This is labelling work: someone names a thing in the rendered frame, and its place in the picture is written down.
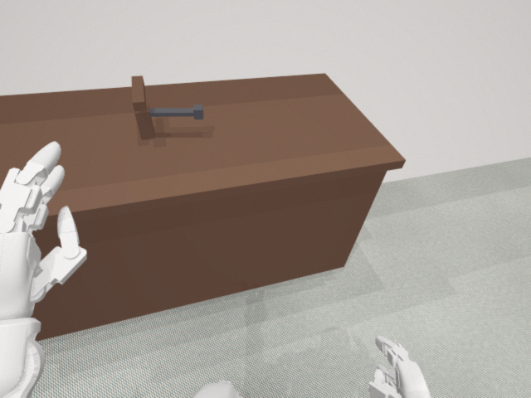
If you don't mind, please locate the right robot hand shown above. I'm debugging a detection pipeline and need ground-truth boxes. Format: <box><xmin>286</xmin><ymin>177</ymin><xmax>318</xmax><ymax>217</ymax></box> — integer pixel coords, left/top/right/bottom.
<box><xmin>369</xmin><ymin>336</ymin><xmax>431</xmax><ymax>398</ymax></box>

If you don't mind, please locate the tap lever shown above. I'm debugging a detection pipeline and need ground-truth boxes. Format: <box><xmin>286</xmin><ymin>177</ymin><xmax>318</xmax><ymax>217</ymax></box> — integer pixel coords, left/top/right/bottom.
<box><xmin>149</xmin><ymin>104</ymin><xmax>203</xmax><ymax>119</ymax></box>

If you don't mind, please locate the left robot forearm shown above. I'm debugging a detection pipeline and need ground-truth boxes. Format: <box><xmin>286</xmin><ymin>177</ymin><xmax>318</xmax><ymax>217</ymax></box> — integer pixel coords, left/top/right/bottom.
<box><xmin>0</xmin><ymin>318</ymin><xmax>45</xmax><ymax>398</ymax></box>

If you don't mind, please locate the left robot hand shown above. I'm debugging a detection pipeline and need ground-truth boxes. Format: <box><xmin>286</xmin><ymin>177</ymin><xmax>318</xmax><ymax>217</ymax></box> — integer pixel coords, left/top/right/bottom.
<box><xmin>0</xmin><ymin>142</ymin><xmax>87</xmax><ymax>320</ymax></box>

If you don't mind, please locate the counter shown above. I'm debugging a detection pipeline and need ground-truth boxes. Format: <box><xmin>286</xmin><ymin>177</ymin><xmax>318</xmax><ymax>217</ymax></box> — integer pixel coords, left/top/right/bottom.
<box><xmin>0</xmin><ymin>73</ymin><xmax>406</xmax><ymax>341</ymax></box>

